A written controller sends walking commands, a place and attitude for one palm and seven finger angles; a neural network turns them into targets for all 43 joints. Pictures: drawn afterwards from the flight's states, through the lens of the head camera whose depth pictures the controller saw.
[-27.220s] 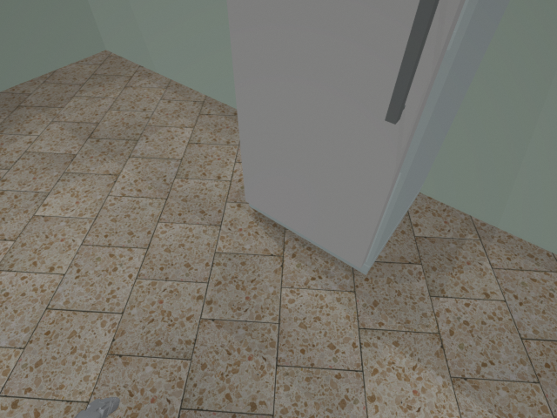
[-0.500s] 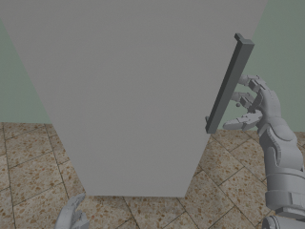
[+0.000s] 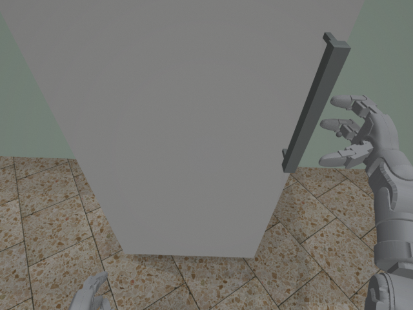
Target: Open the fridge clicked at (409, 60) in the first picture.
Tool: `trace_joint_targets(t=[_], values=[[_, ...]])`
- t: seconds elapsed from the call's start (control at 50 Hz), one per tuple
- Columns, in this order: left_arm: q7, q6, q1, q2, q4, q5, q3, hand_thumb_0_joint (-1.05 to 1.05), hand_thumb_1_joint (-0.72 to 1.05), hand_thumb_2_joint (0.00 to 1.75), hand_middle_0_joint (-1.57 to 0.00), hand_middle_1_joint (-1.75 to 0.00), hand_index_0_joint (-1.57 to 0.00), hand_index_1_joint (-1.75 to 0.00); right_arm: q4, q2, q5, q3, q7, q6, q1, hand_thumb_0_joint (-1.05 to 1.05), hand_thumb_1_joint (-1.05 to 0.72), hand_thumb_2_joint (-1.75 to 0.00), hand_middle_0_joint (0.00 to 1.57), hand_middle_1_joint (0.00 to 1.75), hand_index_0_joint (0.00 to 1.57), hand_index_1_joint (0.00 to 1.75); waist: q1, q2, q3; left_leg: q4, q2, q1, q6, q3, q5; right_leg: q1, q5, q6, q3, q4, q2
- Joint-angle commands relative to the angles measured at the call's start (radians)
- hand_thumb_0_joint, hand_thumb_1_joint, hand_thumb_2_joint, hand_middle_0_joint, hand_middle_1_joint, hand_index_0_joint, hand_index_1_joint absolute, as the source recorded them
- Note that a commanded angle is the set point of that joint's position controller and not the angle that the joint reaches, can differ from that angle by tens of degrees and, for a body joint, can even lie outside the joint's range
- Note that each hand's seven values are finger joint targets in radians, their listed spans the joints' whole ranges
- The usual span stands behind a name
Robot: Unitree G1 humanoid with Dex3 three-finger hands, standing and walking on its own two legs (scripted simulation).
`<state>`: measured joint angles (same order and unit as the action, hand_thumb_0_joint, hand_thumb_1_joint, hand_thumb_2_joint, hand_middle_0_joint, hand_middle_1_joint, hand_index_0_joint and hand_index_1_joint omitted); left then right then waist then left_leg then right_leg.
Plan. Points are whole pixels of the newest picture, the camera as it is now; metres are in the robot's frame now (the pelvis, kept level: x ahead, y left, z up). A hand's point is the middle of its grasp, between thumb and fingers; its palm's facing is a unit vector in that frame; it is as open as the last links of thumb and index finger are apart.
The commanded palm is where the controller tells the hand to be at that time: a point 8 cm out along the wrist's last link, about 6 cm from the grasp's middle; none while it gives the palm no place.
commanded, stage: move the hooked fingers beside the handle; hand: right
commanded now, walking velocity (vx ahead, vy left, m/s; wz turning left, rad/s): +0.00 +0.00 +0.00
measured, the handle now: (305, 113) +0.47 -0.16 +0.17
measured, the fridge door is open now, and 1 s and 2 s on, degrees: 0 0 0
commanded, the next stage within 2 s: feel for the door with the fingertips in 1.46 s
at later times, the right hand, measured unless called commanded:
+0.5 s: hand (355, 136) +0.40 -0.23 +0.18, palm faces +0.00 +1.00 -0.01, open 14.0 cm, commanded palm +0.37 -0.28 +0.18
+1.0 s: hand (346, 131) +0.41 -0.22 +0.18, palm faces -0.01 +1.00 -0.01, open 14.0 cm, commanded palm +0.39 -0.27 +0.18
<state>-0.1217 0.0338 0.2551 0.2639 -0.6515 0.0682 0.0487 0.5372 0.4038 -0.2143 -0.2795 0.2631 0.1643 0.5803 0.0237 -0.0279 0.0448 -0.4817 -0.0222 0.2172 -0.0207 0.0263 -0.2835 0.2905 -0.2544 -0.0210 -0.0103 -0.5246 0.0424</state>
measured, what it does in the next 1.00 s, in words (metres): stands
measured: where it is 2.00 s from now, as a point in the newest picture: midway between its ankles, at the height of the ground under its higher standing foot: outside the picture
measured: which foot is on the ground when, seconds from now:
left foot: down 0.00-1.00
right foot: down 0.00-1.00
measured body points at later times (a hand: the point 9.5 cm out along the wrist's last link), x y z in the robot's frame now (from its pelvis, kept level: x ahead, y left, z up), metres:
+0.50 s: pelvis +0.01 -0.01 +0.00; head +0.01 +0.00 +0.45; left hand +0.14 +0.25 -0.09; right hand +0.39 -0.28 +0.18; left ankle -0.02 +0.13 -0.74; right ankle +0.01 -0.13 -0.74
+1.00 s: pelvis +0.01 +0.00 +0.00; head +0.01 +0.00 +0.45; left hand +0.14 +0.25 -0.10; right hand +0.41 -0.27 +0.18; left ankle -0.02 +0.13 -0.74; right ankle +0.01 -0.13 -0.74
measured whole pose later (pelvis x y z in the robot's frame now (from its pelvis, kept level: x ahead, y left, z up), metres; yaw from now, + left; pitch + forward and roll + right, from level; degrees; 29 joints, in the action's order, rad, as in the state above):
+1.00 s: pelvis +0.01 +0.00 +0.00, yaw +0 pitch +3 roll +1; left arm -0.12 0.03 0.27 0.27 -0.63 0.07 0.05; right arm 0.61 0.45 -0.22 -0.32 0.32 0.14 0.60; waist 0.03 -0.03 0.06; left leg -0.50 -0.02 0.24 -0.02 0.02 -0.30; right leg 0.32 -0.28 -0.02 -0.01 -0.55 0.04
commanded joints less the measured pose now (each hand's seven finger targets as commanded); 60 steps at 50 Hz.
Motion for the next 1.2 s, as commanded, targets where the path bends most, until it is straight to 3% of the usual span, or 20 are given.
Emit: trace_joint_targets(t=[0.0, 0.08, 0.16, 0.18, 0.28, 0.34, 0.38, 0.44, 0.56, 0.58, 0.6, 0.68, 0.7, 0.72, 0.76, 0.88, 0.94, 1.04, 1.1, 1.18], values=[[-0.005, 0.057, -0.072, 0.133, 0.146, -0.005, -0.054, 0.00, 0.90, 0.90, -0.20, -0.30, -0.20, -0.30, -0.202, 0.242, -0.025, -0.070, 0.014, -0.098, 0.480, 0.00, 0.50, -0.30, 0.30, 1.20, 0.30, 1.20, 0.008, 0.009, 0.272, 0.062, 0.040, 0.005, 0.035, 0.018, 0.245, -0.163, 0.195, 0.059, 0.017, 0.043, -0.035], [0.000, 0.061, -0.061, 0.137, 0.151, -0.004, -0.055, 0.00, 0.90, 0.90, -0.20, -0.30, -0.20, -0.30, -0.192, 0.263, -0.018, -0.083, 0.016, -0.115, 0.473, 0.00, 0.50, -0.30, 0.30, 1.20, 0.30, 1.20, 0.000, -0.028, 0.274, 0.055, 0.039, 0.005, 0.038, 0.018, 0.250, -0.159, 0.209, 0.057, 0.017, 0.043, -0.033], [0.004, 0.058, -0.043, 0.143, 0.153, -0.004, -0.060, 0.00, 0.90, 0.90, -0.20, -0.30, -0.20, -0.30, -0.158, 0.264, -0.019, -0.086, 0.026, -0.112, 0.432, 0.00, 0.50, -0.30, 0.30, 1.20, 0.30, 1.20, 0.000, -0.002, 0.268, 0.051, 0.044, 0.001, 0.038, 0.022, 0.269, -0.148, 0.223, 0.058, 0.023, 0.037, -0.030], [0.004, 0.058, -0.044, 0.145, 0.155, -0.003, -0.061, 0.00, 0.90, 0.90, -0.20, -0.30, -0.20, -0.30, -0.165, 0.303, -0.019, -0.123, 0.027, -0.112, 0.426, 0.00, 0.50, -0.30, 0.30, 1.20, 0.30, 1.20, -0.007, -0.013, 0.278, 0.046, 0.042, -0.011, 0.038, 0.020, 0.293, -0.143, 0.241, 0.057, 0.022, 0.037, -0.029], [0.010, 0.059, -0.049, 0.144, 0.174, -0.002, -0.062, 0.00, 0.90, 0.90, -0.20, -0.30, -0.20, -0.30, -0.224, 0.328, -0.032, -0.155, 0.048, -0.121, 0.379, 0.00, 0.50, -0.30, 0.30, 1.20, 0.30, 1.20, -0.017, -0.026, 0.303, 0.036, 0.043, -0.035, 0.039, 0.016, 0.343, -0.153, 0.276, 0.057, 0.029, 0.031, -0.030], [0.009, 0.061, -0.055, 0.140, 0.178, 0.003, -0.060, 0.00, 0.90, 0.90, -0.20, -0.30, -0.20, -0.30, -0.266, 0.271, -0.038, -0.101, 0.064, -0.120, 0.404, 0.00, 0.50, -0.30, 0.30, 1.20, 0.30, 1.20, 0.003, -0.043, 0.275, 0.036, 0.047, -0.004, 0.038, 0.023, 0.345, -0.169, 0.288, 0.053, 0.027, 0.029, -0.027], [0.007, 0.063, -0.053, 0.144, 0.176, 0.004, -0.062, 0.00, 0.90, 0.90, -0.20, -0.30, -0.20, -0.30, -0.271, 0.296, -0.039, -0.116, 0.065, -0.113, 0.399, 0.00, 0.50, -0.30, 0.30, 1.20, 0.30, 1.20, 0.003, -0.054, 0.271, 0.039, 0.047, 0.007, 0.038, 0.021, 0.333, -0.172, 0.281, 0.056, 0.026, 0.026, -0.026], [0.007, 0.065, -0.058, 0.141, 0.180, 0.004, -0.060, 0.00, 0.90, 0.90, -0.20, -0.30, -0.20, -0.30, -0.295, 0.264, -0.039, -0.094, 0.069, -0.095, 0.385, 0.00, 0.50, -0.30, 0.30, 1.20, 0.30, 1.20, 0.002, -0.080, 0.279, 0.036, 0.048, 0.016, 0.043, 0.026, 0.331, -0.191, 0.296, 0.050, 0.017, 0.026, -0.029], [0.000, 0.059, -0.063, 0.143, 0.173, 0.005, -0.055, 0.00, 0.90, 0.90, -0.20, -0.30, -0.20, -0.30, -0.257, 0.252, -0.045, -0.071, 0.067, -0.068, 0.400, 0.00, 0.50, -0.30, 0.30, 1.20, 0.30, 1.20, 0.014, -0.013, 0.238, 0.046, 0.047, 0.042, 0.038, 0.032, 0.280, -0.170, 0.244, 0.052, 0.016, 0.029, -0.028], [-0.001, 0.059, -0.065, 0.144, 0.172, 0.005, -0.055, 0.00, 0.90, 0.90, -0.20, -0.30, -0.20, -0.30, -0.248, 0.292, -0.042, -0.108, 0.059, -0.067, 0.416, 0.00, 0.50, -0.30, 0.30, 1.20, 0.30, 1.20, 0.009, -0.015, 0.233, 0.050, 0.045, 0.045, 0.038, 0.029, 0.266, -0.161, 0.228, 0.052, 0.012, 0.033, -0.028], [-0.001, 0.059, -0.069, 0.142, 0.172, 0.002, -0.051, 0.00, 0.90, 0.90, -0.20, -0.30, -0.20, -0.30, -0.246, 0.265, -0.038, -0.081, 0.058, -0.068, 0.438, 0.00, 0.50, -0.30, 0.30, 1.20, 0.30, 1.20, 0.015, -0.026, 0.234, 0.048, 0.044, 0.048, 0.038, 0.028, 0.266, -0.165, 0.227, 0.052, 0.013, 0.034, -0.031], [-0.001, 0.054, -0.066, 0.140, 0.174, -0.001, -0.050, 0.00, 0.90, 0.90, -0.20, -0.30, -0.20, -0.30, -0.240, 0.303, -0.033, -0.115, 0.052, -0.087, 0.426, 0.00, 0.50, -0.30, 0.30, 1.20, 0.30, 1.20, 0.003, -0.028, 0.281, 0.039, 0.042, 0.012, 0.041, 0.026, 0.304, -0.174, 0.265, 0.050, 0.012, 0.026, -0.031], [0.000, 0.054, -0.071, 0.136, 0.177, -0.001, -0.048, 0.00, 0.90, 0.90, -0.20, -0.30, -0.20, -0.30, -0.248, 0.279, -0.029, -0.091, 0.054, -0.090, 0.440, 0.00, 0.50, -0.30, 0.30, 1.20, 0.30, 1.20, 0.006, -0.055, 0.284, 0.039, 0.041, 0.019, 0.041, 0.024, 0.304, -0.185, 0.265, 0.049, 0.015, 0.026, -0.032], [0.000, 0.055, -0.069, 0.134, 0.176, 0.000, -0.048, 0.00, 0.90, 0.90, -0.20, -0.30, -0.20, -0.30, -0.243, 0.259, -0.033, -0.073, 0.055, -0.092, 0.456, 0.00, 0.50, -0.30, 0.30, 1.20, 0.30, 1.20, 0.013, -0.043, 0.278, 0.041, 0.042, 0.028, 0.040, 0.025, 0.300, -0.187, 0.259, 0.050, 0.013, 0.024, -0.032], [-0.001, 0.053, -0.060, 0.143, 0.169, -0.001, -0.052, 0.00, 0.90, 0.90, -0.20, -0.30, -0.20, -0.30, -0.213, 0.299, -0.032, -0.103, 0.057, -0.097, 0.430, 0.00, 0.50, -0.30, 0.30, 1.20, 0.30, 1.20, 0.009, -0.009, 0.285, 0.043, 0.044, 0.012, 0.039, 0.024, 0.303, -0.175, 0.257, 0.054, 0.017, 0.020, -0.029], [-0.002, 0.048, -0.056, 0.144, 0.167, 0.002, -0.051, 0.00, 0.90, 0.90, -0.20, -0.30, -0.20, -0.30, -0.160, 0.283, -0.026, -0.079, 0.065, -0.092, 0.470, 0.00, 0.50, -0.30, 0.30, 1.20, 0.30, 1.20, 0.014, -0.045, 0.253, 0.042, 0.040, 0.035, 0.040, 0.024, 0.277, -0.151, 0.230, 0.051, 0.013, 0.024, -0.031], [-0.002, 0.046, -0.046, 0.148, 0.162, 0.000, -0.054, 0.00, 0.90, 0.90, -0.20, -0.30, -0.20, -0.30, -0.148, 0.300, -0.026, -0.096, 0.063, -0.099, 0.486, 0.00, 0.50, -0.30, 0.30, 1.20, 0.30, 1.20, 0.015, -0.021, 0.269, 0.042, 0.041, 0.031, 0.039, 0.023, 0.282, -0.151, 0.229, 0.053, 0.013, 0.023, -0.032], [0.002, 0.049, -0.040, 0.145, 0.169, 0.000, -0.056, 0.00, 0.90, 0.90, -0.20, -0.30, -0.20, -0.30, -0.168, 0.298, -0.030, -0.106, 0.061, -0.121, 0.461, 0.00, 0.50, -0.30, 0.30, 1.20, 0.30, 1.20, 0.006, -0.012, 0.300, 0.030, 0.043, 0.001, 0.038, 0.022, 0.326, -0.158, 0.266, 0.055, 0.017, 0.017, -0.033], [0.005, 0.050, -0.034, 0.148, 0.167, -0.002, -0.060, 0.00, 0.90, 0.90, -0.20, -0.30, -0.20, -0.30, -0.170, 0.347, -0.025, -0.150, 0.053, -0.128, 0.441, 0.00, 0.50, -0.30, 0.30, 1.20, 0.30, 1.20, -0.005, -0.034, 0.303, 0.029, 0.042, -0.015, 0.040, 0.019, 0.327, -0.150, 0.267, 0.056, 0.019, 0.020, -0.032], [0.008, 0.043, -0.038, 0.149, 0.174, 0.002, -0.061, 0.00, 0.90, 0.90, -0.20, -0.30, -0.20, -0.30, -0.171, 0.323, -0.027, -0.133, 0.061, -0.115, 0.396, 0.00, 0.50, -0.30, 0.30, 1.20, 0.30, 1.20, -0.003, -0.025, 0.282, 0.028, 0.041, -0.021, 0.035, 0.018, 0.356, -0.131, 0.274, 0.057, 0.033, 0.019, -0.032]])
